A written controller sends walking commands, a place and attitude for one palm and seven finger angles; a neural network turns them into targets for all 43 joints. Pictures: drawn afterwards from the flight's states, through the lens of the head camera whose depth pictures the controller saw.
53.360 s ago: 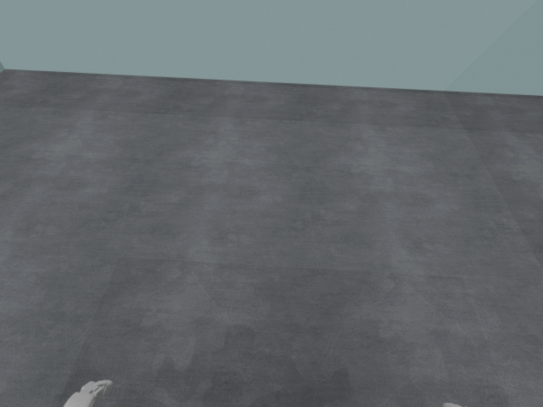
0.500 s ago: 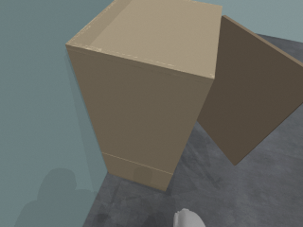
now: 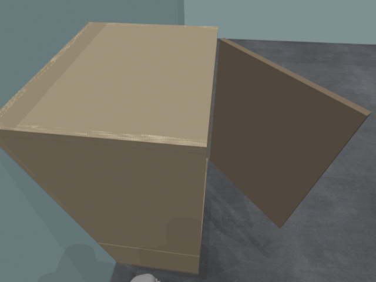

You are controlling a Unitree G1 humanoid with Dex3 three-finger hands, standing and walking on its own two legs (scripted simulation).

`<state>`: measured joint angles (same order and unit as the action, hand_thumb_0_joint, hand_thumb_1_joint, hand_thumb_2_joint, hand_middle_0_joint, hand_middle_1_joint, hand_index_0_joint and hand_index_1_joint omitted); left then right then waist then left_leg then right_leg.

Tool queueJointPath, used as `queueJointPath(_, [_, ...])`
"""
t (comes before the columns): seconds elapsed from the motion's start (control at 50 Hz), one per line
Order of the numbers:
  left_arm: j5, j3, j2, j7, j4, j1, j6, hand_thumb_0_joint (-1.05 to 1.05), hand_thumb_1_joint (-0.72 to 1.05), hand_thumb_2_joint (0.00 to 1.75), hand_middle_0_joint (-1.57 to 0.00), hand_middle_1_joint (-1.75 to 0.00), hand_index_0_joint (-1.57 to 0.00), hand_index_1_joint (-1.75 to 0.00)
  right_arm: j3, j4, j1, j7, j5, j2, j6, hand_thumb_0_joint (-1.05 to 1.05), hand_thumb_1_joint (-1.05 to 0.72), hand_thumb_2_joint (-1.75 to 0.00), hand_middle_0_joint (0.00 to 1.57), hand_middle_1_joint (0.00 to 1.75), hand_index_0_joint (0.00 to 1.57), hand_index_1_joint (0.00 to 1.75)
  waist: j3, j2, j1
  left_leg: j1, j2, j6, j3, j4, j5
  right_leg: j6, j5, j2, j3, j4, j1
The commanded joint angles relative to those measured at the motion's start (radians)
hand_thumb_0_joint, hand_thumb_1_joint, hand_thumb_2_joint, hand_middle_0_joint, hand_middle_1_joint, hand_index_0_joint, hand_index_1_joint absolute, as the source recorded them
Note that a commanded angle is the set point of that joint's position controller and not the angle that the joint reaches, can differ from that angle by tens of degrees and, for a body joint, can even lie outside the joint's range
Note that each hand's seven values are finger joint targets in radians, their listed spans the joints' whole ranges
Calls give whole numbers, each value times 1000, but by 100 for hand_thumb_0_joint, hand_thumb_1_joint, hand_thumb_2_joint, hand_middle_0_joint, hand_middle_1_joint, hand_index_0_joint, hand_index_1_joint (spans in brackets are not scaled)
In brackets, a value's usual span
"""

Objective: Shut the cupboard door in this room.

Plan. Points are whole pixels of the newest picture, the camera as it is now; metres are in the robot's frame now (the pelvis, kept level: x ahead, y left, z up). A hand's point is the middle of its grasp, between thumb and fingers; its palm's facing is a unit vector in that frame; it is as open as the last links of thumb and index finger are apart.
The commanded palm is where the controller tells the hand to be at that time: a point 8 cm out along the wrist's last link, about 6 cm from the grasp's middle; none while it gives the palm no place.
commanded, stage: take the last steps up to it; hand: left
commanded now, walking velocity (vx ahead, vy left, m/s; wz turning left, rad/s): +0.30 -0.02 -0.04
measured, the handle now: (323, 146) +0.46 -0.33 +0.00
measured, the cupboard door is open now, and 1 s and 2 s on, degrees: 45 45 45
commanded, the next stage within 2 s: come to a stop and stand still in 0.56 s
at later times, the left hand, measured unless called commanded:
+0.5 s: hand (115, 278) +0.17 +0.20 -0.17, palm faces -0.01 -0.99 -0.16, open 7.4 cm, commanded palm none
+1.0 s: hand out of the picture +0.07 +0.17 -0.19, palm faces +0.16 -0.98 -0.14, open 7.3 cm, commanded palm none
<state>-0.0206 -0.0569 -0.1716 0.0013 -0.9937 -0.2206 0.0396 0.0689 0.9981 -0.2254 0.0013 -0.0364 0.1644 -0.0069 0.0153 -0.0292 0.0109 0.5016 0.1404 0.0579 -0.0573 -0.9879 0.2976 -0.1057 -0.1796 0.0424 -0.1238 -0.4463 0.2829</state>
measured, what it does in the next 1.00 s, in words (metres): walks ahead: left foot, then right foot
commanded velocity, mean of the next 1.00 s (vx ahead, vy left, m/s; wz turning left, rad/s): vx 0.17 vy -0.02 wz -0.02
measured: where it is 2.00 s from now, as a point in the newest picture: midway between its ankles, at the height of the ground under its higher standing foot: outside the picture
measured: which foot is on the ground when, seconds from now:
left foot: up 0.00-0.18, down 0.20-1.00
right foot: down 0.00-0.20, up 0.22-0.60, down 0.62-0.88, up 0.90-1.00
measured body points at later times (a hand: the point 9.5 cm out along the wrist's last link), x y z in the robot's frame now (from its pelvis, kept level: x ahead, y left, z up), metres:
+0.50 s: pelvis +0.14 +0.02 +0.01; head +0.17 +0.03 +0.45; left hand +0.17 +0.25 -0.16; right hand +0.08 -0.19 -0.14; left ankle +0.06 +0.13 -0.74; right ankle +0.19 -0.13 -0.69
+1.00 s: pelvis +0.12 +0.00 +0.00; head +0.13 +0.03 +0.45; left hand +0.06 +0.22 -0.17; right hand +0.22 -0.23 -0.14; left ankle +0.03 +0.08 -0.74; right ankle +0.18 -0.12 -0.70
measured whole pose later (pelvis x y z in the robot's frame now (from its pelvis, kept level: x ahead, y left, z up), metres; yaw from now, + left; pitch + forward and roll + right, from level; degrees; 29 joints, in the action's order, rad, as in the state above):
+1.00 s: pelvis +0.12 +0.00 +0.00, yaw +4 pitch +1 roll -1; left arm -0.03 -0.05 -0.17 0.00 -1.15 -0.31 -0.04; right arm 0.04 1.03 -0.18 0.04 -0.03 0.16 0.02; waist 0.01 0.04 -0.05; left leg 0.07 0.02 -0.03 -0.11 -0.43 0.37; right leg 0.01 -0.29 -0.04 -0.06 -0.83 0.49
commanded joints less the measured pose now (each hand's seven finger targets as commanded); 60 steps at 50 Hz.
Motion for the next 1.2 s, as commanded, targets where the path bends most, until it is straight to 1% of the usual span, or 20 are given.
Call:
queueJointPath(0.0, [4, -29, -145, 3, 11, -86, 21, 0, 90, 90, -20, -30, -20, -30, 1, -43, -4, -14, 6, 39, 22, 0, -90, -90, 20, 30, 20, 30, 4, 127, -41, -11, -20, 1, -18, 181, 23, -88, -239, -281, 310, 293, -56])
queueJointPath(0.06, [2, -29, -152, 2, -8, -106, 21, 0, 90, 90, -20, -30, -20, -30, -3, -46, 23, -14, 11, 31, 40, 0, -90, -90, 20, 30, 20, 30, 7, 119, -53, -75, -46, -15, -27, 301, 59, -96, -222, -301, 328, 280, -75])
queueJointPath(0.14, [14, -21, -126, -2, -33, -98, 16, 0, 90, 90, -20, -30, -20, -30, -9, 16, -88, 0, 11, 26, 66, 0, -90, -90, 20, 30, 20, 30, -28, 59, -5, -382, -73, -27, -66, 566, -48, -29, -215, -224, 246, 154, 33])
queueJointPath(0.16, [15, -13, -94, -6, -31, -100, 17, 0, 90, 90, -20, -30, -20, -30, -2, 34, -148, 7, 12, 72, 72, 0, -90, -90, 20, 30, 20, 30, -41, -50, 29, -514, 17, -59, 56, 629, 9, 12, -225, -172, 203, 34, 152])
queueJointPath(0.18, [19, -4, -52, -15, -18, -95, 19, 0, 90, 90, -20, -30, -20, -30, 18, 43, -213, 12, 3, 150, 71, 0, -90, -90, 20, 30, 20, 30, -27, -254, 59, -593, 208, -149, 321, 741, 158, 62, -251, -68, 91, -188, 321])
queueJointPath(0.2, [9, -6, -62, -18, 6, -45, 23, 0, 90, 90, -20, -30, -20, -30, 28, 39, -242, 17, 5, 181, 59, 0, -90, -90, 20, 30, 20, 30, 25, -268, 74, -556, 321, -232, 419, 838, 217, 79, -332, -57, 49, -397, 399])
queueJointPath(0.32, [-5, -12, -39, -28, -35, -42, 3, 0, 90, 90, -20, -30, -20, -30, -1, 51, -175, 27, 17, 65, 92, 0, -90, -90, 20, 30, 20, 30, 98, -13, 5, -429, 166, -180, 79, 813, -310, 123, -77, -138, 91, -613, 373])
queueJointPath(0.52, [-1, 2, -20, -23, 0, 58, -8, 0, 90, 90, -20, -30, -20, -30, 15, 97, -224, 25, 6, 102, 62, 0, -90, -90, 20, 30, 20, 30, 90, -131, 25, -394, 133, -159, -24, 663, -508, 115, -74, -98, -35, -184, 146])
queueJointPath(0.56, [-3, -9, -45, -20, -46, -76, 7, 0, 90, 90, -20, -30, -20, -30, 18, 102, -210, 23, 15, 108, 57, 0, -90, -90, 20, 30, 20, 30, -13, -93, -45, -386, 100, -121, -53, 494, -560, 98, 26, -64, -54, -49, -74])
queueJointPath(0.58, [-8, -24, -110, -12, -81, -185, 22, 0, 90, 90, -20, -30, -20, -30, 16, 101, -212, 14, 27, 87, 60, 0, -90, -90, 20, 30, 20, 30, -112, 15, -96, -251, 65, -85, -76, 311, -443, 64, 109, -156, 57, -23, -318])
queueJointPath(0.6, [-11, -52, -218, 3, -115, -311, 35, 0, 90, 90, -20, -30, -20, -30, -1, 73, -228, 6, 38, 15, 63, 0, -90, -90, 20, 30, 20, 30, -232, 300, -136, -29, -73, -40, -144, 16, 50, -32, 311, -426, 371, 22, -535])
queueJointPath(0.62, [11, -49, -258, 10, -115, -327, 32, 0, 90, 90, -20, -30, -20, -30, -5, 36, -181, 15, 48, 40, 45, 0, -90, -90, 20, 30, 20, 30, -257, 266, -129, 0, -100, -41, -21, -175, 352, -114, 476, -525, 478, 76, -477])
queueJointPath(0.66, [11, -16, -157, 28, -154, -160, 11, 0, 90, 90, -20, -30, -20, -30, 1, 62, -84, 18, 34, 17, 23, 0, -90, -90, 20, 30, 20, 30, 61, 206, -94, 3, -28, -47, 39, -210, 252, -94, 315, -441, 320, 143, -138])
queueJointPath(0.68, [6, -5, -122, 31, -128, -121, 16, 0, 90, 90, -20, -30, -20, -30, -12, 78, -133, 15, 26, 10, 14, 0, -90, -90, 20, 30, 20, 30, 81, 267, -55, -32, -16, -40, 41, -148, 242, -74, 256, -437, 298, 166, -48])
queueJointPath(0.8, [-6, -8, -124, 52, -60, 14, -30, 0, 90, 90, -20, -30, -20, -30, -22, 122, -259, 3, 26, 1, 1, 0, -90, -90, 20, 30, 20, 30, -87, 163, 21, -427, -102, -55, -46, 538, 96, 29, -159, -311, 162, 133, 86])
queueJointPath(0.84, [18, 9, -54, 34, -31, 26, -42, 0, 90, 90, -20, -30, -20, -30, 3, 85, -203, 17, 11, 127, 9, 0, -90, -90, 20, 30, 20, 30, -31, -239, 32, -373, 127, -126, 253, 819, 230, 135, -232, -143, 15, -126, 206])
queueJointPath(0.86, [13, 8, -54, 26, -27, 45, -49, 0, 90, 90, -20, -30, -20, -30, 3, 36, -79, 25, 6, 155, 5, 0, -90, -90, 20, 30, 20, 30, 24, -267, 12, -246, 191, -166, 296, 890, 279, 134, -206, -127, 38, -222, 191])
queueJointPath(0.92, [-4, 2, -48, 6, -73, -3, -62, 0, 90, 90, -20, -30, -20, -30, -7, 31, -38, 40, 6, 111, 22, 0, -90, -90, 20, 30, 20, 30, 95, -159, -3, -341, 115, -115, 145, 811, -54, 118, -119, -78, 104, -431, 295])
queueJointPath(1.04, [-3, -1, -39, -1, -73, -52, -35, 0, 90, 90, -20, -30, -20, -30, -8, 60, -152, 41, 19, 96, 45, 0, -90, -90, 20, 30, 20, 30, 129, -78, 16, -551, 122, -184, 78, 750, -412, 133, -123, -87, 93, -574, 439])
queueJointPath(1.18, [7, 15, -11, 5, -63, -79, -26, 0, 90, 90, -20, -30, -20, -30, -2, 89, -148, 49, 11, 114, 34, 0, -90, -90, 20, 30, 20, 30, 48, -114, -9, -502, 121, -175, 44, 583, -698, 104, -159, -81, 38, -149, 108])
